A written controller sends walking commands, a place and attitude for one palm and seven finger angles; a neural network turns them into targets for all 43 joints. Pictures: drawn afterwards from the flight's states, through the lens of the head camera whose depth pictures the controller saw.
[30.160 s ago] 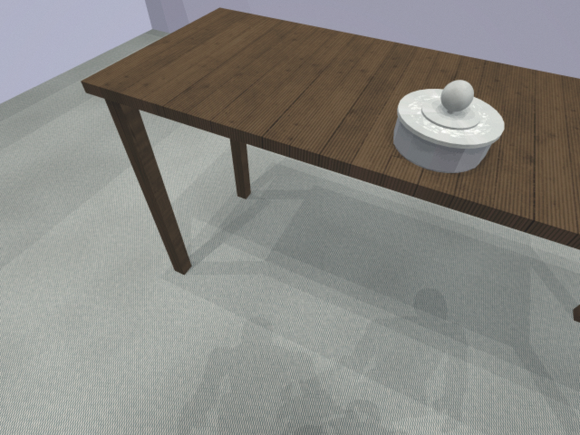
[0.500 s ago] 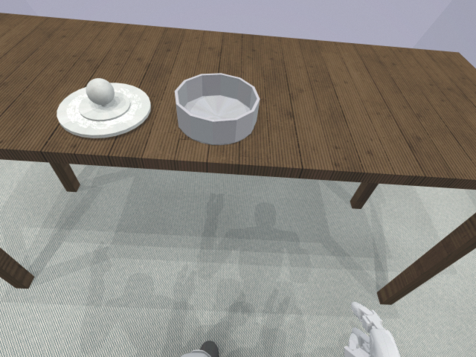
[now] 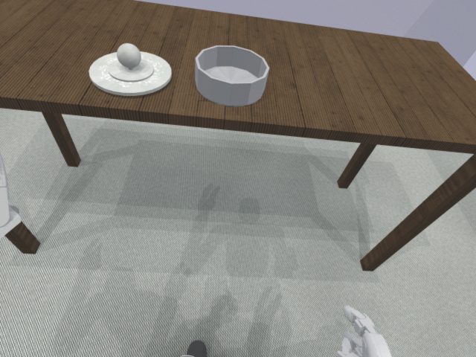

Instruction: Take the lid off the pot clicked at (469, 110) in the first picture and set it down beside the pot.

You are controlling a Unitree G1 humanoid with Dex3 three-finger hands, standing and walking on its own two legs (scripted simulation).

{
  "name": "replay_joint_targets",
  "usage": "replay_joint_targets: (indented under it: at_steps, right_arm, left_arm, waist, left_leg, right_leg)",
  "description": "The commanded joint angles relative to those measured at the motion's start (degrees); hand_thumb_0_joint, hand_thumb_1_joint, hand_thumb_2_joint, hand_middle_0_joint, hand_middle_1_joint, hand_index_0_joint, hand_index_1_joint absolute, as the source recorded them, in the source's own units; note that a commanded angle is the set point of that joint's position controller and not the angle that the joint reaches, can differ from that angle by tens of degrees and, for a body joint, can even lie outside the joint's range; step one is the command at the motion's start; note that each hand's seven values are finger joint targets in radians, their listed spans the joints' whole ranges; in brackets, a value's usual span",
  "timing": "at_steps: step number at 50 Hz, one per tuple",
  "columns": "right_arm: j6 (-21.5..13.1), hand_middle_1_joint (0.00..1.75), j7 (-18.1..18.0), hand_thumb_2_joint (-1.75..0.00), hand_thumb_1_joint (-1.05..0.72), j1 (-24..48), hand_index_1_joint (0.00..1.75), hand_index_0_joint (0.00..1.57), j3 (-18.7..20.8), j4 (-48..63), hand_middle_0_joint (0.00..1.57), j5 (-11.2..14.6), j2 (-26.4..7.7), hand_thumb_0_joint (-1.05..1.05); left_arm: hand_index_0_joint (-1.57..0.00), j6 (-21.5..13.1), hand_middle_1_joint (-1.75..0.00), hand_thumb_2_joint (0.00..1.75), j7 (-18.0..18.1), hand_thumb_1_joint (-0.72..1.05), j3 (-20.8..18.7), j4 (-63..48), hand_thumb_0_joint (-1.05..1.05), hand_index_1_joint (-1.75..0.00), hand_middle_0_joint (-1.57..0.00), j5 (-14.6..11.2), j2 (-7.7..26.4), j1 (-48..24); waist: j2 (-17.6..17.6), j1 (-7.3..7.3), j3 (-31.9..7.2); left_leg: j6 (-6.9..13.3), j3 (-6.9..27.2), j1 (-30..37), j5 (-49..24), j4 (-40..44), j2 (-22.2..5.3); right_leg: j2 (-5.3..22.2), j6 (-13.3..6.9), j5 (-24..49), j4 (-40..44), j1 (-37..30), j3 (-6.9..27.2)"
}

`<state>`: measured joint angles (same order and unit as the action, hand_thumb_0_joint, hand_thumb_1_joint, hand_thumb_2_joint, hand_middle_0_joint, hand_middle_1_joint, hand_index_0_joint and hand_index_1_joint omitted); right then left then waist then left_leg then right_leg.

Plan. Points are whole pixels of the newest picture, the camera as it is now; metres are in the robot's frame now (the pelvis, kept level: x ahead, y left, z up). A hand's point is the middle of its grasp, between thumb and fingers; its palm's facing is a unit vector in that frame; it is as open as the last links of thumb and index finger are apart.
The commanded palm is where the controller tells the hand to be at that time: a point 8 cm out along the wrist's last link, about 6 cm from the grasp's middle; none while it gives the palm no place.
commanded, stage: stop stepping back and stand still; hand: left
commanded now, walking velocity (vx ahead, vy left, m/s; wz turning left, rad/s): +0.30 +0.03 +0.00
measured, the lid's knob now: (129, 55) +0.71 +0.29 +0.11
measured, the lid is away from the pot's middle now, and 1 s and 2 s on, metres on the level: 0.24 0.24 0.24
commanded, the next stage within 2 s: let the arm hang, fingers relaxed in 0.50 s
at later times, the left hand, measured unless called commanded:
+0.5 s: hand out of the picture +0.11 +0.25 +0.28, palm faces +0.50 -0.72 -0.49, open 7.4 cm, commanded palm +0.06 +0.32 +0.28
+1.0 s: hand out of the picture +0.07 +0.17 -0.19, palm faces +0.15 -0.98 -0.13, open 6.8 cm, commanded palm none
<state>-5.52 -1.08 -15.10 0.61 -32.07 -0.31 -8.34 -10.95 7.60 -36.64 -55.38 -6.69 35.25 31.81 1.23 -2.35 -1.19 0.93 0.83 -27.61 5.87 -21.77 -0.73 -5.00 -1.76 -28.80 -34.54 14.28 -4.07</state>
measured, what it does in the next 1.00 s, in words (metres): steps on the spot: right foot, then left foot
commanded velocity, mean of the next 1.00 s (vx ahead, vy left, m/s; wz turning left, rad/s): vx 0.08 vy -0.03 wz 0.00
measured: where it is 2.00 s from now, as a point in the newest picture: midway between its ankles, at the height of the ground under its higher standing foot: outside the picture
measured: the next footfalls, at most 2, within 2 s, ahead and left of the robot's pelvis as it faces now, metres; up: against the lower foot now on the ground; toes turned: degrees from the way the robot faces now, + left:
right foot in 0.04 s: -0.04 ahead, -0.11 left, +0.00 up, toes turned -4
left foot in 0.24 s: -0.02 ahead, +0.12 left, +0.00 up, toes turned +8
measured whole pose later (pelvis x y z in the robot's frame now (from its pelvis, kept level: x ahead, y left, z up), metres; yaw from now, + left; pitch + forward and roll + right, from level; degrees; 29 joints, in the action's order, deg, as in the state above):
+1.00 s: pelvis -0.01 +0.01 -0.02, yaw +7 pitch +2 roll -1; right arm 1.8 -1.3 -19.2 3.4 -54.1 -1.1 -11.2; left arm -0.2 1.1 -2.9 50.1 0.8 6.1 10.0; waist -0.4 -2.3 5.0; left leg 0.6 1.1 -20.8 27.9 -46.8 -1.0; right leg -2.4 -1.8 -17.6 -37.1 21.6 -0.8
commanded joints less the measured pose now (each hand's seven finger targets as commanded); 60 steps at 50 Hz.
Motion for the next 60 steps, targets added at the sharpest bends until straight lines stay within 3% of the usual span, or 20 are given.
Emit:
replay_joint_targets:
  at_steps: [1, 4, 9, 10, 12, 14, 18, 22, 26, 29, 30, 32, 34, 36, 41, 43, 45, 47, 54, 60]
  right_arm:
    - [-0.15, 0.3, -2.69, -0.9, -0.9, 3.95, 0.3, 0.2, 3.88, 4.33, 0.2, 0.69, -10.47, 0.0]
    - [1.09, 0.3, -2.35, -0.9, -0.9, 7.24, 0.3, 0.2, 3.34, 4.48, 0.2, 2.63, -11.08, 0.0]
    - [-0.07, 0.3, -3.69, -0.9, -0.9, 9.97, 0.3, 0.2, 1.03, 5.37, 0.2, 2.8, -9.62, 0.0]
    - [-0.91, 0.3, -3.69, -0.9, -0.9, 9.41, 0.3, 0.2, 1.1, 6.68, 0.2, 2.84, -10.38, 0.0]
    - [-1.92, 0.3, -2.74, -0.9, -0.9, 9.06, 0.3, 0.2, 1.46, 10.44, 0.2, 3.17, -11.83, 0.0]
    - [-3.74, 0.3, -0.97, -0.9, -0.9, 9.08, 0.3, 0.2, 2.11, 8.65, 0.2, 1.68, -9.51, 0.0]
    - [-4.27, 0.3, 0.11, -0.9, -0.9, 9.16, 0.3, 0.2, 1.09, 6.6, 0.2, 1.53, -8.29, 0.0]
    - [-2.82, 0.3, -1.03, -0.9, -0.9, 8.09, 0.3, 0.2, 1.46, 6.68, 0.2, 1.61, -8.83, 0.0]
    - [-1.67, 0.3, -1.56, -0.9, -0.9, 5.35, 0.3, 0.2, 2.97, 3.37, 0.2, 2.28, -9.17, 0.0]
    - [-0.06, 0.3, -1.24, -0.9, -0.9, 7.52, 0.3, 0.2, 2.5, 3.47, 0.2, 2.77, -9.34, 0.0]
    - [-3.32, 0.3, 2.19, -0.9, -0.9, 1.86, 0.3, 0.2, 5.29, -9.91, 0.2, 2.52, -15.38, 0.0]
    - [-0.21, 0.3, 1.34, -0.9, -0.9, -2.71, 0.3, 0.2, 4.78, -10.42, 0.2, -0.26, -14.02, 0.0]
    - [0.58, 0.3, 0.36, -0.9, -0.9, -2.58, 0.3, 0.2, 5.31, -7.61, 0.2, -2.14, -16.32, 0.0]
    - [1.88, 0.3, -0.06, -0.9, -0.9, -0.81, 0.3, 0.2, 4.67, -7.63, 0.2, -2.72, -15.2, 0.0]
    - [3.75, 0.3, -0.58, -0.9, -0.9, 2.92, 0.3, 0.2, 3.11, -11.07, 0.2, -1.8, -12.9, 0.0]
    - [4.32, 0.3, -0.21, -0.9, -0.9, -1.33, 0.3, 0.2, 2.53, -12.53, 0.2, 0.02, -7.71, 0.0]
    - [4.94, 0.3, -0.1, -0.9, -0.9, -4.02, 0.3, 0.2, 3.38, -15.18, 0.2, -0.25, -6.68, 0.0]
    - [5.34, 0.3, -0.27, -0.9, -0.9, -5.83, 0.3, 0.2, 4.07, -15.92, 0.2, -0.74, -6.0, 0.0]
    - [5.18, 0.3, -1.89, -0.9, -0.9, -9.44, 0.3, 0.2, 3.09, -21.35, 0.2, -0.29, -5.79, 0.0]
    - [5.62, 0.3, -1.86, -0.9, -0.9, -10.11, 0.3, 0.2, 3.03, -23.61, 0.2, 0.18, -3.44, 0.0]
  left_arm:
    - [-0.2, -3.52, -0.3, 0.9, 1.68, 0.9, -5.7, 4.09, 0.0, -0.3, -0.2, 1.22, 9.86, -17.76]
    - [-0.2, -1.19, -0.3, 0.9, 0.64, 0.9, 1.57, 16.48, 0.0, -0.3, -0.2, 1.11, 3.6, -27.36]
    - [-0.2, -0.88, -0.3, 0.9, 0.5, 0.9, 8.82, 21.23, 0.0, -0.3, -0.2, 2.18, -1.3, -30.15]
    - [-0.2, -1.64, -0.3, 0.9, 0.63, 0.9, 9.1, 15.65, 0.0, -0.3, -0.2, 1.77, -1.46, -28.99]
    - [-0.2, -3.4, -0.3, 0.9, 0.56, 0.9, 6.72, 3.0, 0.0, -0.3, -0.2, 0.44, 0.42, -24.75]
    - [-0.2, -4.66, -0.3, 0.9, 0.42, 0.9, 1.3, -4.73, 0.0, -0.3, -0.2, 0.35, 4.12, -23.09]
    - [-0.2, -5.55, -0.3, 0.9, 1.6, 0.9, -2.92, -10.24, 0.0, -0.3, -0.2, 1.66, 6.22, -9.85]
    - [-0.2, -3.69, -0.3, 0.9, 2.76, 0.9, -3.09, 1.16, 0.0, -0.3, -0.2, 2.06, 3.93, -10.04]
    - [-0.2, -3.75, -0.3, 0.9, 3.35, 0.9, -4.58, 11.52, 0.0, -0.3, -0.2, 1.85, 7.13, -21.63]
    - [-0.2, -3.13, -0.3, 0.9, 2.07, 0.9, -0.76, 16.28, 0.0, -0.3, -0.2, 1.58, 2.25, -18.75]
    - [-0.2, 7.15, -0.3, 0.9, -5.09, 0.9, 28.57, 59.62, 0.0, -0.3, -0.2, 8.2, -18.61, -13.3]
    - [-0.2, 12.47, -0.3, 0.9, -7.65, 0.9, 30.27, 60.23, 0.0, -0.3, -0.2, 9.08, -24.96, -12.09]
    - [-0.2, 11.95, -0.3, 0.9, -7.55, 0.9, 30.2, 62.03, 0.0, -0.3, -0.2, 9.13, -21.28, -19.92]
    - [-0.2, 11.63, -0.3, 0.9, -7.35, 0.9, 30.02, 71.1, 0.0, -0.3, -0.2, 8.19, -19.44, -24.61]
    - [-0.2, 11.49, -0.3, 0.9, -8.26, 0.9, 32.52, 93.59, 0.0, -0.3, -0.2, 7.54, -17.39, -17.48]
    - [-0.2, 10.08, -0.3, 0.9, -7.24, 0.9, 32.08, 99.41, 0.0, -0.3, -0.2, 7.64, -11.3, -15.1]
    - [-0.2, 9.49, -0.3, 0.9, -6.8, 0.9, 31.92, 102.06, 0.0, -0.3, -0.2, 7.95, -13.01, -16.88]
    - [-0.2, 9.53, -0.3, 0.9, -5.43, 0.9, 30.92, 102.2, 0.0, -0.3, -0.2, 8.45, -16.94, -20.34]
    - [-0.2, 10.3, -0.3, 0.9, -5.63, 0.9, 33.42, 109.28, 0.0, -0.3, -0.2, 6.53, -21.93, -19.96]
    - [-0.2, 10.22, -0.3, 0.9, -5.07, 0.9, 33.76, 113.39, 0.0, -0.3, -0.2, 6.58, -20.12, -18.51]
  waist:
    - [9.21, -0.28, -7.6]
    - [13.31, -1.3, 5.25]
    - [1.06, 0.26, 9.19]
    - [-3.0, 0.4, 6.92]
    - [-17.67, 0.38, 1.48]
    - [-14.73, -0.17, 1.41]
    - [-19.54, 2.65, -2.17]
    - [-12.17, 1.65, -3.12]
    - [9.67, 0.23, -3.67]
    - [11.1, 0.09, 2.3]
    - [3.6, -5.5, 3.63]
    - [-16.29, -3.63, 3.44]
    - [0.48, -3.15, 2.34]
    - [6.99, -1.08, 3.84]
    - [-9.49, 4.7, -2.55]
    - [4.82, 3.25, -3.12]
    - [-3.36, 0.88, -5.7]
    - [7.18, 0.08, -5.13]
    - [-11.13, 0.84, -1.71]
    - [-0.44, 0.81, -1.45]
  left_leg:
    - [-2.51, -2.41, 19.34, 17.76, -39.27, 2.79]
    - [-0.88, 4.01, 2.06, 17.58, -49.43, -2.09]
    - [2.11, -4.95, 9.84, 22.46, -10.37, -1.76]
    - [3.55, -0.93, 11.9, 25.46, -1.62, -2.83]
    - [9.84, 23.84, 24.82, 19.97, 6.76, -17.85]
    - [12.12, 32.33, 16.2, 27.26, 13.81, -20.91]
    - [6.28, 9.59, 11.03, 14.39, 8.1, -14.65]
    - [3.23, 1.23, 0.5, 27.12, -0.61, -8.84]
    - [0.71, -1.73, -0.47, 22.05, -27.69, -0.74]
    - [1.48, 0.72, 6.18, 19.52, -18.49, -3.5]
    - [0.18, 0.92, 10.47, 12.64, -20.22, -7.69]
    - [7.43, 25.01, 13.87, -3.23, 2.22, -16.1]
    - [15.74, 37.17, 10.84, -6.69, 2.46, -20.95]
    - [14.21, 26.69, 11.36, -15.52, -0.72, -18.62]
    - [3.56, 5.01, 3.82, -2.73, -6.17, -7.72]
    - [-1.2, -3.6, -2.5, 19.23, -20.04, 2.74]
    - [-0.98, -1.27, 4.71, 25.27, -29.84, 1.81]
    - [0.08, 0.61, 3.17, 23.78, -31.93, -0.74]
    - [4.34, 4.77, 20.08, -23.77, -4.55, -9.61]
    - [0.77, -0.68, 18.67, -5.56, -4.99, -5.56]
  right_leg:
    - [19.15, -9.07, 18.11, 26.45, 10.05, 8.45]
    - [24.29, -9.19, -17.03, 27.97, 20.52, 20.68]
    - [17.34, -6.13, -10.59, 18.79, 10.92, 9.88]
    - [13.15, -4.34, -6.32, 11.8, 8.15, 6.72]
    - [3.01, 0.94, 3.71, -11.05, 19.08, -1.69]
    - [4.55, 1.29, -0.68, -23.95, 22.78, 5.77]
    - [5.99, 1.21, 6.66, -8.86, 8.81, 1.57]
    - [2.63, 0.66, 8.44, 6.98, -12.58, -1.33]
    - [22.28, -8.88, 2.19, 21.94, -7.3, 29.86]
    - [20.49, -8.1, 6.86, 19.18, 1.08, 20.75]
    - [21.64, -4.7, 18.62, 1.19, 15.16, 2.74]
    - [4.79, 2.03, -2.49, -23.77, 26.63, -2.12]
    - [5.99, 2.54, -3.46, -37.26, 28.49, 10.72]
    - [7.48, 3.23, -0.14, -36.5, 27.81, 12.56]
    - [4.48, 2.39, 11.38, -1.54, -5.14, 5.52]
    - [17.9, -3.84, 16.44, 12.73, -10.31, 28.36]
    - [21.21, -10.32, 10.75, 18.37, -2.84, 33.06]
    - [20.08, -11.15, 23.24, 15.76, -3.66, 29.86]
    - [6.15, 0.04, 29.97, 4.17, -1.44, 5.37]
    - [9.53, -2.01, 38.51, 8.96, -8.01, 9.91]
